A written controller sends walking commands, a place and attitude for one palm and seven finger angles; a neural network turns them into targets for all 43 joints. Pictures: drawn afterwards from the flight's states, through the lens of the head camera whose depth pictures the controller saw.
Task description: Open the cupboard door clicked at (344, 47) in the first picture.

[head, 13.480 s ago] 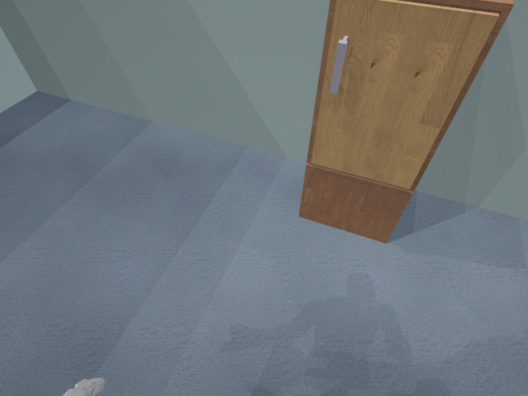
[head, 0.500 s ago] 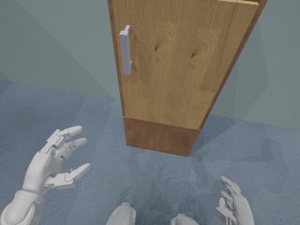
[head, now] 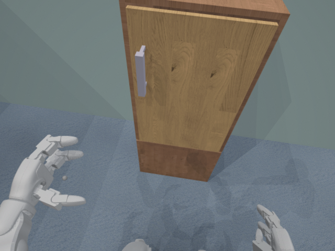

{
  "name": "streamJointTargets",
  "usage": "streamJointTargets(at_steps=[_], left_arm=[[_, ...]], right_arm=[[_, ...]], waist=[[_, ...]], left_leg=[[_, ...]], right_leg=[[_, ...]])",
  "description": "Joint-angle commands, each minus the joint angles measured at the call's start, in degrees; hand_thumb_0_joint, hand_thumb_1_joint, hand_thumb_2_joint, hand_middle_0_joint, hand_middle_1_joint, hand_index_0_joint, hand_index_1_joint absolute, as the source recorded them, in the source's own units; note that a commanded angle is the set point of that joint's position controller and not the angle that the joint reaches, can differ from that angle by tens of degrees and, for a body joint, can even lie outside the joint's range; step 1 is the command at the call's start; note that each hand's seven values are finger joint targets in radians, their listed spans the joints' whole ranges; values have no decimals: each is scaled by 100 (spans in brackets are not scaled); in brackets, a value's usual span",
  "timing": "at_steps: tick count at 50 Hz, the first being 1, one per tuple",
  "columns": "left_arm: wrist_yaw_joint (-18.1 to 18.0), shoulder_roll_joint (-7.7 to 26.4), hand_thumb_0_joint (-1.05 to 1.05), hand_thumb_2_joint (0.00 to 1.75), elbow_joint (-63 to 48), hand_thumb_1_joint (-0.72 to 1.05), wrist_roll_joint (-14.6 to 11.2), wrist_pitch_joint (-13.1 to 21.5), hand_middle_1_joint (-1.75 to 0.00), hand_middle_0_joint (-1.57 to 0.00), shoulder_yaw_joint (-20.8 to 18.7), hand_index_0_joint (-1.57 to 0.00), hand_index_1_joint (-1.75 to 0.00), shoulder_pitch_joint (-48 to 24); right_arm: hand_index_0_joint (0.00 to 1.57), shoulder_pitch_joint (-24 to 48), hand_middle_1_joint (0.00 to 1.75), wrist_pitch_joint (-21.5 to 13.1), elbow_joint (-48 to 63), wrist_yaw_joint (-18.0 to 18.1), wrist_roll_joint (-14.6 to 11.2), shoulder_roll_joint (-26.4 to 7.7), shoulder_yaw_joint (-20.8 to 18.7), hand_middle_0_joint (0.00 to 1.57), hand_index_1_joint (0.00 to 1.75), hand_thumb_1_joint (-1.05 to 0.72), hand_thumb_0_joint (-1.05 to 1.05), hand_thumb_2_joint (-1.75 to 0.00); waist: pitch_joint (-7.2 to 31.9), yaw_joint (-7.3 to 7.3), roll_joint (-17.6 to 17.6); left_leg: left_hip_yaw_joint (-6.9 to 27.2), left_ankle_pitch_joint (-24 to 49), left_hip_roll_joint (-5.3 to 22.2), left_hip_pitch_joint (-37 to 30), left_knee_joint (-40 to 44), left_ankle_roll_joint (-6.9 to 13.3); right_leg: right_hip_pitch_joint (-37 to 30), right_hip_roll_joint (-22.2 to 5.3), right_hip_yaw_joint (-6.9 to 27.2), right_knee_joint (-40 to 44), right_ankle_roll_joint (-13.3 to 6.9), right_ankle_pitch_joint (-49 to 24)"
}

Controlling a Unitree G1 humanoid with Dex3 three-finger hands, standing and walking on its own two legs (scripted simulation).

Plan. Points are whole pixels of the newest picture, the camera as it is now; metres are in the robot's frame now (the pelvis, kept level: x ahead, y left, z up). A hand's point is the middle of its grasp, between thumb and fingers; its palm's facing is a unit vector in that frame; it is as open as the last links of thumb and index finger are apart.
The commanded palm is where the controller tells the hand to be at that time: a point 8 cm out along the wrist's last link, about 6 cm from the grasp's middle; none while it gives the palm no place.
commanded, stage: raise the hand with hooked fingers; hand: left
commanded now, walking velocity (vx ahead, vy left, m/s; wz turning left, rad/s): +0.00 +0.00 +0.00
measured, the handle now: (142, 71) +0.60 +0.11 +0.09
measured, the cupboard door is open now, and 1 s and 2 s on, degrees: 0 0 0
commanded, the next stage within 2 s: move the hooked fingers beside the handle in 0.96 s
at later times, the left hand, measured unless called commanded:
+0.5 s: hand (49, 146) +0.30 +0.27 +0.11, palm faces -0.05 -1.00 -0.04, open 14.0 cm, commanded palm +0.27 +0.31 +0.11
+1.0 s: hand (56, 145) +0.30 +0.25 +0.11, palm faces -0.06 -1.00 -0.03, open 14.0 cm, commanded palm +0.27 +0.30 +0.11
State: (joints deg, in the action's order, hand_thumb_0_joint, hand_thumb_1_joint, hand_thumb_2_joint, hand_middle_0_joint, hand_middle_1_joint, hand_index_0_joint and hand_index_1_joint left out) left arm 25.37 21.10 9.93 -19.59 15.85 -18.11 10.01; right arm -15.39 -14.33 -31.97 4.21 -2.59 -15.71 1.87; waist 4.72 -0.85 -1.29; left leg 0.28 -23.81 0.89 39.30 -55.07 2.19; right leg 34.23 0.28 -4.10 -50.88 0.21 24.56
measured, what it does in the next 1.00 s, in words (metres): stands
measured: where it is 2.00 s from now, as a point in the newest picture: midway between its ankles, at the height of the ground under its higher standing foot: outside the picture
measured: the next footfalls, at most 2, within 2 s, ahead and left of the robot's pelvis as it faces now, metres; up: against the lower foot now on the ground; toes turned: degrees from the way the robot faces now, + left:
none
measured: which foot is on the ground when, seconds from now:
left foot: down 0.00-1.00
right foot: down 0.00-1.00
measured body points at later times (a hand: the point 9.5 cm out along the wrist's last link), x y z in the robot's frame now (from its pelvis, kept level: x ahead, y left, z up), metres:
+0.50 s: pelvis +0.01 -0.01 +0.02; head +0.03 +0.00 +0.47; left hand +0.29 +0.32 +0.12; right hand +0.16 -0.26 -0.06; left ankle +0.04 +0.09 -0.69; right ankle +0.01 -0.13 -0.69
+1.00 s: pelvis +0.01 -0.01 +0.02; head +0.04 -0.01 +0.47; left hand +0.30 +0.31 +0.11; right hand +0.16 -0.27 -0.06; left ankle +0.04 +0.09 -0.69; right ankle +0.01 -0.13 -0.69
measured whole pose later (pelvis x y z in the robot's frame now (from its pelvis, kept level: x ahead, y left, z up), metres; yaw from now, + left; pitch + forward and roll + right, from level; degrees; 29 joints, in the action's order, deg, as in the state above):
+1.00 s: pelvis +0.01 -0.01 +0.02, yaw +0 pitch +6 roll -2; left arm 33.6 25.8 25.9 -21.1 12.0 -24.9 -4.2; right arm -16.6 -11.6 -32.7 5.0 -3.1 -16.2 2.8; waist 3.8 -0.6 -2.0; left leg -0.2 -21.0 1.3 31.9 -46.8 1.1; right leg 27.7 0.9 -3.5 -43.7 -0.8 22.1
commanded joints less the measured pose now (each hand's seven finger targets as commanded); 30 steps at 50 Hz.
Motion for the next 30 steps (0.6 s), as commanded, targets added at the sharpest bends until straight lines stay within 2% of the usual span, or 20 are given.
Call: streamJointTargets(at_steps=[1, 2, 3, 6, 7, 10, 11, 15, 16, 17, 18, 19, 21, 23, 25, 26, 28, 30], left_arm=[[112, 1222, 0, 32, -983, -45, -185, 223, -117, -30, -637, -30, -117, -1082], [161, 1231, 0, 31, -947, -48, -199, 185, -118, -30, -646, -30, -118, -1137], [197, 1258, 0, 30, -836, -50, -219, 141, -120, -30, -696, -30, -120, -1165], [332, 1444, 0, 30, -689, -50, -248, 60, -120, -30, -802, -30, -120, -1524], [366, 1489, 0, 30, -731, -50, -237, 61, -120, -30, -833, -30, -120, -1608], [434, 1557, 0, 30, -583, -50, -236, 6, -120, -30, -891, -30, -120, -1765], [468, 1632, 0, 30, -475, -50, -257, -19, -120, -30, -932, -30, -120, -1866], [578, 1701, 0, 30, -178, -50, -298, -94, -120, -30, -989, -30, -120, -2153], [609, 1834, 0, 30, -155, -50, -297, -91, -120, -30, -1065, -30, -120, -2301], [643, 1885, 0, 30, -129, -50, -278, -103, -120, -30, -1069, -30, -120, -2386], [666, 1932, 0, 30, -15, -50, -278, -132, -120, -30, -1119, -30, -120, -2434], [699, 1884, 0, 30, 4, -50, -283, -126, -120, -30, -1052, -30, -120, -2530], [731, 2070, 0, 30, 130, -50, -307, -131, -120, -30, -1198, -30, -120, -2673], [780, 2144, 0, 30, 251, -50, -297, -154, -120, -30, -1233, -30, -120, -2789], [841, 1920, 0, 30, 409, -50, -310, -183, -120, -30, -1089, -30, -120, -2606], [871, 1960, 0, 30, 465, -50, -334, -191, -120, -30, -1128, -30, -120, -2578], [899, 1915, 0, 30, 592, -50, -328, -227, -120, -30, -1089, -30, -120, -2474], [876, 1964, 0, 30, 516, -50, -322, -195, -120, -30, -1136, -30, -120, -2520]], right_arm=[[20, 242, 30, -305, 817, 101, -4, -811, -279, 20, 30, -90, 0, -90], [20, 243, 30, -290, 815, 101, -19, -807, -279, 20, 30, -90, 0, -90], [20, 239, 30, -282, 809, 106, -19, -808, -280, 20, 30, -90, 0, -90], [20, 253, 30, -246, 806, 124, -9, -836, -255, 20, 30, -90, 0, -90], [20, 270, 30, -239, 802, 124, -23, -823, -251, 20, 30, -90, 0, -90], [20, 256, 30, -225, 801, 143, -26, -817, -251, 20, 30, -90, 0, -90], [20, 249, 30, -209, 790, 148, -16, -843, -236, 20, 30, -90, 0, -90], [20, 261, 30, -170, 763, 182, -48, -847, -227, 20, 30, -90, 0, -90], [20, 257, 30, -157, 761, 190, -35, -873, -223, 20, 30, -90, 0, -90], [20, 256, 30, -152, 763, 189, -46, -861, -220, 20, 30, -90, 0, -90], [20, 230, 30, -135, 754, 201, -41, -862, -217, 20, 30, -90, 0, -90], [20, 251, 30, -136, 744, 208, -55, -860, -218, 20, 30, -90, 0, -90], [20, 219, 30, -117, 724, 218, -44, -886, -214, 20, 30, -90, 0, -90], [20, 194, 30, -105, 715, 222, -54, -885, -220, 20, 30, -90, 0, -90], [20, 196, 30, -108, 737, 210, -69, -878, -229, 20, 30, -90, 0, -90], [20, 176, 30, -108, 756, 191, -50, -886, -219, 20, 30, -90, 0, -90], [20, 154, 30, -89, 767, 168, -61, -898, -245, 20, 30, -90, 0, -90], [20, 168, 30, -81, 781, 154, -63, -903, -257, 20, 30, -90, 0, -90]], waist=[[1008, 50, -525], [1059, 30, -515], [1053, 35, -364], [985, 47, -465], [1104, 66, -578], [1169, 57, -514], [1063, 66, -509], [1051, 30, -375], [1065, 69, -372], [1130, 64, -531], [1120, 48, -427], [1046, 22, -461], [1083, 67, -433], [1127, 50, -452], [1084, 59, -469], [1070, 107, -459], [1028, 79, -224], [1044, 83, -346]], left_leg=[[414, 972, -15, -1290, 1244, -133], [372, 1036, -18, -1327, 1247, -132], [370, 1040, -16, -1327, 1262, -129], [348, 1130, -46, -1367, 1282, -127], [331, 1239, -43, -1461, 1301, -131], [331, 1274, -28, -1589, 1358, -125], [334, 1303, -45, -1563, 1353, -125], [315, 1154, -48, -1585, 1457, -105], [316, 1270, -62, -1593, 1450, -108], [297, 1274, -64, -1661, 1471, -108], [295, 1249, -55, -1671, 1494, -102], [294, 1202, -56, -1690, 1520, -99], [291, 1294, -70, -1704, 1529, -94], [258, 1256, -73, -1736, 1570, -86], [243, 1286, -80, -1754, 1585, -85], [251, 1384, -94, -1720, 1577, -89], [203, 1343, -96, -1624, 1565, -70], [180, 1261, -97, -1618, 1572, -69]], right_leg=[[-163, 220, 3, 779, -214, -745], [-220, 210, 8, 814, -200, -827], [-250, 214, 3, 850, -188, -847], [-340, 229, 39, 905, -216, -952], [-410, 212, 39, 918, -220, -1039], [-419, 207, 32, 986, -197, -1058], [-469, 235, 48, 1003, -226, -1098], [-513, 205, 69, 1141, -196, -1001], [-611, 225, 79, 1134, -224, -1098], [-609, 211, 100, 1156, -221, -1095], [-599, 206, 89, 1186, -208, -1083], [-576, 202, 101, 1230, -202, -1045], [-698, 222, 119, 1250, -228, -1122], [-721, 197, 141, 1310, -205, -1110], [-696, 185, 130, 1316, -203, -1153], [-767, 210, 139, 1301, -233, -1249], [-748, 187, 159, 1339, -193, -1270], [-716, 172, 179, 1350, -187, -1179]])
